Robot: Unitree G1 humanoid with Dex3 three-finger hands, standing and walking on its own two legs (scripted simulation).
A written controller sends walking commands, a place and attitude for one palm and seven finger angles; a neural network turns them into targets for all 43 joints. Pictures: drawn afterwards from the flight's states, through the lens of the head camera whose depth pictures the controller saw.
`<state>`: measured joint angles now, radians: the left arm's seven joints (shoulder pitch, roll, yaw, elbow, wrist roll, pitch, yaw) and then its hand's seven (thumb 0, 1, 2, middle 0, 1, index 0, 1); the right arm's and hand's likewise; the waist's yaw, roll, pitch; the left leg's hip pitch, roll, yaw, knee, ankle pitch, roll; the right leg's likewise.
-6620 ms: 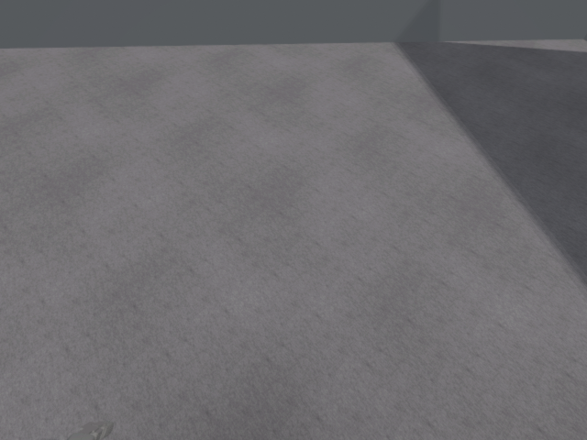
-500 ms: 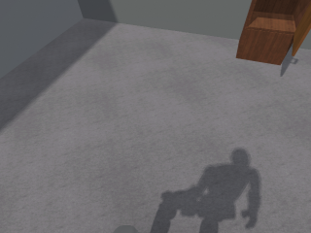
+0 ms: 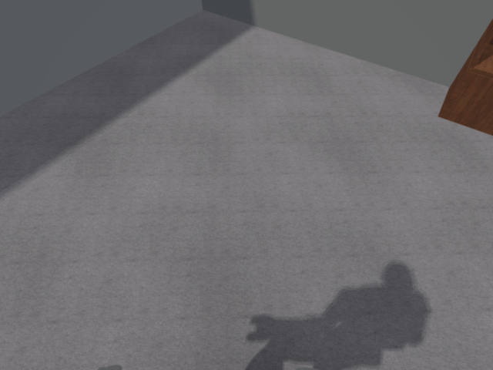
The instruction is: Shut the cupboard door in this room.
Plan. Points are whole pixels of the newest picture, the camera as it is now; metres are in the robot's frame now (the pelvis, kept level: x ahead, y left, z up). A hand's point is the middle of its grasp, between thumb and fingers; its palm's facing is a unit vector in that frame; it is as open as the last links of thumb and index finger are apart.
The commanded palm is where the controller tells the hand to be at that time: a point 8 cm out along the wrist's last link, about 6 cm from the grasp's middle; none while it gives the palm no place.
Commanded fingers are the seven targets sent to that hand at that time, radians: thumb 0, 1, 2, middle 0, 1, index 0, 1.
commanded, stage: turn or walk to find it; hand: left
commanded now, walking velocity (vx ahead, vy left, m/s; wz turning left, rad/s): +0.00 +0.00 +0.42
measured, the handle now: out of the picture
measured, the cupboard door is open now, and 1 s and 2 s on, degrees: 83 83 83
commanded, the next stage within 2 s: none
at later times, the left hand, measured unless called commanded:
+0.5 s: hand out of the picture -0.03 +0.19 -0.17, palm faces +0.28 -0.93 -0.24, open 7.4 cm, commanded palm none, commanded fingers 0.00 0.90 0.90 -0.20 -0.30 -0.20 -0.30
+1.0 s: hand out of the picture -0.02 +0.20 -0.15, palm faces +0.43 -0.86 -0.29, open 7.4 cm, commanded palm none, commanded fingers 0.00 0.90 0.90 -0.20 -0.30 -0.20 -0.30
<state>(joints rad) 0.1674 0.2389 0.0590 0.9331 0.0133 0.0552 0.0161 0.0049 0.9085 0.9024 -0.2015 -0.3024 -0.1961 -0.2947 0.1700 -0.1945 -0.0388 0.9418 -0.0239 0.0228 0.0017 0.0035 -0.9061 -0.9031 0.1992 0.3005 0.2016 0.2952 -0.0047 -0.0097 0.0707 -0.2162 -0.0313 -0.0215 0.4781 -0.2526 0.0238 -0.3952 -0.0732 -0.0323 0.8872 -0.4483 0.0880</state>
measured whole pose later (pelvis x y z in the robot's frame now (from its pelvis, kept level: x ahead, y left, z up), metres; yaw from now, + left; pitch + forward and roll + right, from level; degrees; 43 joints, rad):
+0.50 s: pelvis -0.02 -0.01 -0.01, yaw +15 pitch -1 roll +1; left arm 0.23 0.20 0.04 0.95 0.03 0.02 0.02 0.00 0.90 0.90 -0.21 -0.30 -0.20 -0.30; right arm 0.21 -0.23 -0.06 0.99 -0.01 0.07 0.02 0.01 -0.91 -0.90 0.19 0.30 0.20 0.29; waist 0.01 -0.02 0.09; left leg -0.29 0.04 0.06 0.72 -0.41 -0.05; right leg -0.25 -0.16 -0.24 0.58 -0.29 0.02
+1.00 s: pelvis -0.03 -0.02 -0.01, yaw +26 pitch -1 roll +1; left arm 0.14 0.18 0.04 0.90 0.02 0.02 0.02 0.00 0.91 0.90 -0.20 -0.30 -0.20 -0.29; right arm 0.21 -0.22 -0.07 0.96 -0.02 0.05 0.01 0.00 -0.91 -0.90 0.20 0.30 0.20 0.30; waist -0.03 0.05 0.06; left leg -0.32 -0.04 -0.07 0.64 -0.33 -0.01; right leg -0.26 -0.03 -0.08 0.59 -0.31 0.00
